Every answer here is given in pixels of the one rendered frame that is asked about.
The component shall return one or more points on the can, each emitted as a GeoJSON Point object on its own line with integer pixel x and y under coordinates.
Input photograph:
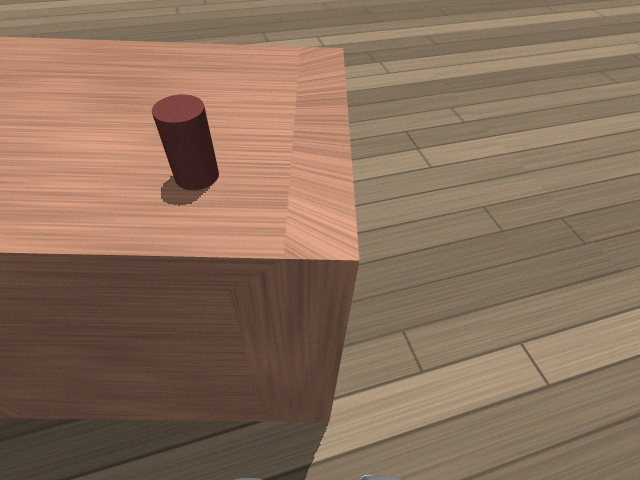
{"type": "Point", "coordinates": [184, 131]}

